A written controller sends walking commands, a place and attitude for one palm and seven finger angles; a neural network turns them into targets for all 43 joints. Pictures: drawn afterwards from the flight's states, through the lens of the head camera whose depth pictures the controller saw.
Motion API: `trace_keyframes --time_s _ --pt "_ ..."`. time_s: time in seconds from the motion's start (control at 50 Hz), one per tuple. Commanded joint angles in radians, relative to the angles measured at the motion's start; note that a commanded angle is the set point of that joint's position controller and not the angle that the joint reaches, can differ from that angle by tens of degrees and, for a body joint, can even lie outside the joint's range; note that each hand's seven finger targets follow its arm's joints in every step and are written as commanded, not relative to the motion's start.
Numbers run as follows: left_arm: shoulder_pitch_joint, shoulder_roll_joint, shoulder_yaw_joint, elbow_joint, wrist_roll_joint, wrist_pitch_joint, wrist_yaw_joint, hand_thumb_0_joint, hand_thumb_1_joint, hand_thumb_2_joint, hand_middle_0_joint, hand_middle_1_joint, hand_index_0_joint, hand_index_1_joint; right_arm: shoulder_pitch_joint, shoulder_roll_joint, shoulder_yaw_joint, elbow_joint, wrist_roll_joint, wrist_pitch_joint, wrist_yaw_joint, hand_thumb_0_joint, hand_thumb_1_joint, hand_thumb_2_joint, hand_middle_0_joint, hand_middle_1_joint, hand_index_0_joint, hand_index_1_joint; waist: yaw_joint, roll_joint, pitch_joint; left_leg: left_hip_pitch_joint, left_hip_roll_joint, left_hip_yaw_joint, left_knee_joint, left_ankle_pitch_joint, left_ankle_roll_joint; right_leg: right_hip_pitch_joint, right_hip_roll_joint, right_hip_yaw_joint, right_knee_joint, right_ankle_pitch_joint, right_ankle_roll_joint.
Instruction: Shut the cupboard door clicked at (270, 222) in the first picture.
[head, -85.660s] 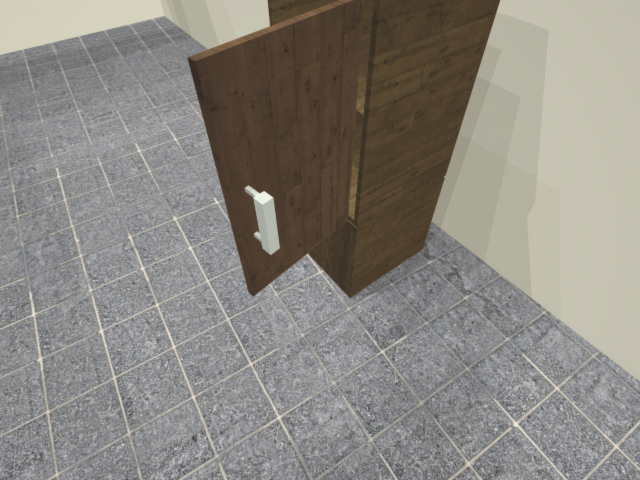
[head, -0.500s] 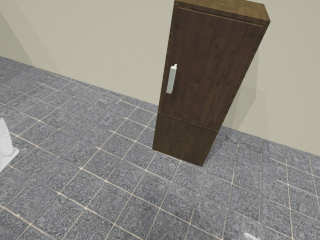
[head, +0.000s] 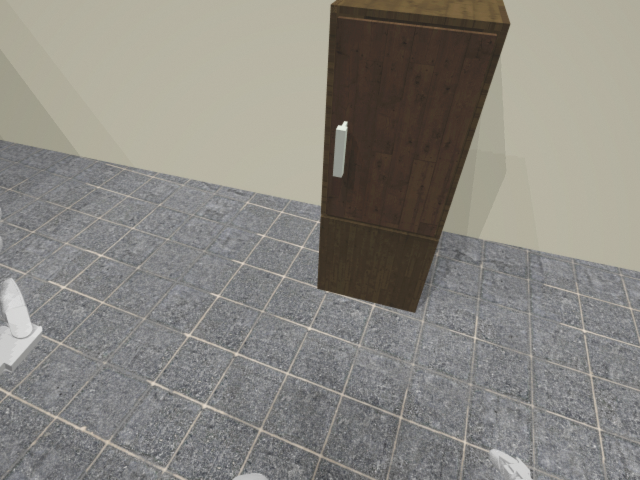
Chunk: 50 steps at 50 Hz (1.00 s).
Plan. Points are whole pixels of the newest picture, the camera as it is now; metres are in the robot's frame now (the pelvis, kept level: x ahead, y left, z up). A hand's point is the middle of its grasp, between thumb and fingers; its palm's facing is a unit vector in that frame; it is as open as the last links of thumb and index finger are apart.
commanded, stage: stop stepping back and stand still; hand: left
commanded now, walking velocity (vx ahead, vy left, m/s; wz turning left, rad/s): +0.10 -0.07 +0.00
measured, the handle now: (341, 148) +1.00 +0.02 -0.07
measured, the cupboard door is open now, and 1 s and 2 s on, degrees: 0 0 0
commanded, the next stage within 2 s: let the arm hang, fingers relaxed in 0.72 s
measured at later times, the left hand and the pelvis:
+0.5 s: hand (75, 286) +0.25 +0.29 +0.16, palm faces +0.44 -0.76 -0.49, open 7.4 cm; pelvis +0.06 +0.02 +0.00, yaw +0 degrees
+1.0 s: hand (130, 432) +0.20 +0.27 -0.07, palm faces +0.04 -0.92 -0.38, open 7.4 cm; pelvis +0.03 +0.05 +0.00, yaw +1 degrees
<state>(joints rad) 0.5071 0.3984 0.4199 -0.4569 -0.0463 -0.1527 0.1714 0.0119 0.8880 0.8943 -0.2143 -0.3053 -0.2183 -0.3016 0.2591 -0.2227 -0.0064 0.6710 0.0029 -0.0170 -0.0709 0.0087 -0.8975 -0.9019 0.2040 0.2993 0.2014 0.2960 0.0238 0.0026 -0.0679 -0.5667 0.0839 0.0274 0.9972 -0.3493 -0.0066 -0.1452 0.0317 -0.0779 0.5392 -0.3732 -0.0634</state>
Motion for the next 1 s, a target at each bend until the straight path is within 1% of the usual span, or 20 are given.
trace_keyframes --time_s 0.0,0.04,0.06,0.1,0.12,0.16,0.22,0.26,0.28,0.3,0.32,0.38,0.42,0.48,0.62,0.78,0.8,0.86,0.92,0.98 --pt "-0.251 0.204 0.056 -0.231 0.023 -0.08 0.034 0.0 0.9 0.9 -0.2 -0.3 -0.2 -0.3 -0.164 -0.081 -0.028 -0.171 -0.009 -0.09 -0.04 0.0 -0.9 -0.9 0.2 0.3 0.2 0.3 -0.032 -0.051 0.154 0.217 -0.012 0.094 -0.246 0.052 0.017 -0.273 -0.262 0.198 -0.265 -0.197 -0.122" --pt "-0.24 0.224 0.076 -0.301 0.019 -0.09 0.044 0.0 0.9 0.9 -0.2 -0.3 -0.2 -0.3 -0.141 -0.093 -0.037 -0.174 -0.01 -0.111 -0.05 0.0 -0.9 -0.9 0.2 0.3 0.2 0.3 -0.04 0.005 0.124 0.356 -0.036 0.113 -0.413 0.062 0.017 -0.263 -0.209 0.131 -0.143 -0.158 -0.084" --pt "-0.211 0.229 0.093 -0.321 0.009 -0.095 0.044 0.0 0.9 0.9 -0.2 -0.3 -0.2 -0.3 -0.118 -0.106 -0.044 -0.178 -0.006 -0.117 -0.051 0.0 -0.9 -0.9 0.2 0.3 0.2 0.3 -0.051 0.082 0.103 0.42 -0.004 0.049 -0.492 0.031 0.034 -0.28 -0.169 0.096 -0.015 -0.1 -0.051" --pt "-0.163 0.244 0.147 -0.375 -0.002 -0.114 0.047 0.0 0.9 0.9 -0.2 -0.3 -0.2 -0.3 -0.11 -0.138 -0.052 -0.205 -0.004 -0.119 -0.04 0.0 -0.9 -0.9 0.2 0.3 0.2 0.3 -0.043 0.334 0.027 0.509 0.237 -0.384 -0.671 0.195 0.141 -0.361 -0.01 0.002 0.298 -0.089 0.052" --pt "-0.112 0.277 0.185 -0.331 -0.007 -0.12 0.032 0.0 0.9 0.9 -0.2 -0.3 -0.2 -0.3 -0.109 -0.109 -0.044 -0.175 -0.018 -0.13 -0.035 0.0 -0.9 -0.9 0.2 0.3 0.2 0.3 -0.052 0.372 0.013 0.436 0.278 -0.449 -0.76 0.096 0.154 -0.334 -0.022 0.057 0.406 -0.194 0.058" --pt "-0.06 0.253 0.195 -0.322 -0.012 -0.12 0.02 0.0 0.9 0.9 -0.2 -0.3 -0.2 -0.3 -0.124 -0.093 -0.042 -0.177 -0.018 -0.136 -0.013 0.0 -0.9 -0.9 0.2 0.3 0.2 0.3 -0.042 0.253 0.022 0.292 0.262 -0.343 -0.755 -0.015 0.159 -0.226 -0.056 0.09 0.32 -0.12 0.064" --pt "0.098 0.223 0.206 -0.27 -0.019 -0.104 0.016 0.0 0.9 0.9 -0.2 -0.3 -0.2 -0.3 -0.105 -0.099 -0.038 -0.191 0.001 -0.132 0.007 0.0 -0.9 -0.9 0.2 0.3 0.2 0.3 -0.029 0.192 -0.026 0.184 0.153 -0.076 -0.661 -0.113 0.06 0.004 -0.027 -0.002 0.003 0.024 0.065" --pt "0.103 0.212 0.195 -0.233 -0.015 -0.096 0.016 0.0 0.9 0.9 -0.2 -0.3 -0.2 -0.3 -0.098 -0.093 -0.036 -0.199 0.003 -0.12 0.013 0.0 -0.9 -0.9 0.2 0.3 0.2 0.3 -0.043 0.09 -0.001 0.102 0.067 0.016 -0.537 -0.135 0.022 0.031 -0.077 0.089 -0.107 0.056 0.031" --pt "0.087 0.209 0.191 -0.209 -0.017 -0.089 0.015 0.0 0.9 0.9 -0.2 -0.3 -0.2 -0.3 -0.095 -0.087 -0.036 -0.192 0.002 -0.119 0.014 0.0 -0.9 -0.9 0.2 0.3 0.2 0.3 -0.041 -0.006 0.018 0.137 0.016 0.05 -0.439 -0.104 0.007 -0.065 -0.132 0.208 -0.175 0.008 0.001" --pt "0.111 0.196 0.172 -0.18 -0.018 -0.077 0.016 0.0 0.9 0.9 -0.2 -0.3 -0.2 -0.3 -0.08 -0.081 -0.042 -0.187 0.006 -0.113 0.015 0.0 -0.9 -0.9 0.2 0.3 0.2 0.3 -0.043 -0.145 0.011 0.161 -0.016 0.033 -0.304 -0.012 -0.001 -0.113 -0.217 0.365 -0.243 0.005 -0.04" --pt "0.107 0.199 0.163 -0.172 -0.018 -0.067 0.023 0.0 0.9 0.9 -0.2 -0.3 -0.2 -0.3 -0.087 -0.085 -0.039 -0.18 0.008 -0.107 0.016 0.0 -0.9 -0.9 0.2 0.3 0.2 0.3 -0.047 -0.158 0.008 0.142 -0.021 0.013 -0.259 0.037 -0.006 -0.085 -0.267 0.41 -0.247 0.134 -0.075" --pt "0.006 0.199 0.133 -0.18 -0.008 -0.077 0.033 0.0 0.9 0.9 -0.2 -0.3 -0.2 -0.3 -0.094 -0.077 -0.024 -0.162 0.009 -0.105 0.004 0.0 -0.9 -0.9 0.2 0.3 0.2 0.3 -0.055 -0.109 -0.028 0.224 -0.022 -0.007 -0.431 0.159 0.006 0.024 -0.222 0.23 -0.078 0.555 -0.035" --pt "-0.041 0.22 0.136 -0.178 -0.002 -0.077 0.028 0.0 0.9 0.9 -0.2 -0.3 -0.2 -0.3 -0.117 -0.093 -0.032 -0.166 0.011 -0.107 -0.014 0.0 -0.9 -0.9 0.2 0.3 0.2 0.3 -0.044 -0.046 -0.063 0.372 0.02 -0.027 -0.506 0.439 0.029 -0.008 -0.141 0.137 -0.016 0.576 0.04" --pt "-0.059 0.214 0.118 -0.227 0.01 -0.084 0.022 0.0 0.9 0.9 -0.2 -0.3 -0.2 -0.3 -0.118 -0.086 -0.025 -0.182 0.013 -0.098 -0.015 0.0 -0.9 -0.9 0.2 0.3 0.2 0.3 -0.04 0.08 -0.092 0.442 0.054 -0.041 -0.477 0.706 0.046 -0.011 -0.09 0.078 0.011 0.61 0.068" --pt "0.111 0.223 0.172 -0.232 -0.01 -0.09 0.024 0.0 0.9 0.9 -0.2 -0.3 -0.2 -0.3 -0.114 -0.084 -0.031 -0.211 0.021 -0.079 -0.001 0.0 -0.9 -0.9 0.2 0.3 0.2 0.3 -0.037 0.057 -0.117 0.343 0.015 -0.01 -0.456 0.564 0.017 0.078 -0.129 0.117 -0.049 0.657 0.043" --pt "0.074 0.193 0.131 -0.19 -0.016 -0.08 0.016 0.0 0.9 0.9 -0.2 -0.3 -0.2 -0.3 -0.113 -0.092 -0.03 -0.225 0.022 -0.063 -0.014 0.0 -0.9 -0.9 0.2 0.3 0.2 0.3 -0.039 0.054 -0.087 0.354 0.024 -0.015 -0.5 0.498 0.02 0.031 -0.107 0.114 -0.079 0.579 0.06" --pt "-0.055 0.022 -0.334 0.494 0.054 0.068 -0.131 0.0 0.9 0.9 -0.2 -0.3 -0.2 -0.3 -0.222 -0.269 -0.055 -0.088 0.032 -0.125 0.077 0.0 -0.9 -0.9 0.2 0.3 0.2 0.3 -0.059 0.077 0.034 0.295 0.024 -0.025 -0.401 0.579 0.022 -0.103 -0.17 0.059 0.029 0.645 0.043" --pt "-0.124 -0.011 -0.33 0.65 0.069 0.152 -0.174 0.0 0.9 0.9 -0.2 -0.3 -0.2 -0.3 -0.113 -0.231 -0.05 -0.024 -0.006 -0.059 0.077 0.0 -0.9 -0.9 0.2 0.3 0.2 0.3 -0.025 -0.007 -0.008 0.258 0.058 -0.073 -0.475 0.376 0.051 -0.121 -0.126 0.078 -0.019 0.285 0.047" --pt "-0.214 0.026 -0.343 0.844 0.072 0.147 -0.175 0.0 0.9 0.9 -0.2 -0.3 -0.2 -0.3 -0.115 -0.227 -0.034 0.004 -0.019 -0.027 0.074 0.0 -0.9 -0.9 0.2 0.3 0.2 0.3 -0.027 -0.187 0.003 0.267 0.024 -0.096 -0.474 0.349 0.051 -0.096 -0.145 0.114 -0.052 0.288 0.023" --pt "-0.246 0.002 -0.369 1.046 0.066 0.157 -0.164 0.0 0.9 0.9 -0.2 -0.3 -0.2 -0.3 -0.098 -0.185 -0.017 0.077 -0.029 0.004 0.073 0.0 -0.9 -0.9 0.2 0.3 0.2 0.3 -0.035 -0.132 0.015 0.332 -0.001 -0.08 -0.501 0.34 0.04 -0.114 -0.162 0.135 -0.083 0.251 0.018"
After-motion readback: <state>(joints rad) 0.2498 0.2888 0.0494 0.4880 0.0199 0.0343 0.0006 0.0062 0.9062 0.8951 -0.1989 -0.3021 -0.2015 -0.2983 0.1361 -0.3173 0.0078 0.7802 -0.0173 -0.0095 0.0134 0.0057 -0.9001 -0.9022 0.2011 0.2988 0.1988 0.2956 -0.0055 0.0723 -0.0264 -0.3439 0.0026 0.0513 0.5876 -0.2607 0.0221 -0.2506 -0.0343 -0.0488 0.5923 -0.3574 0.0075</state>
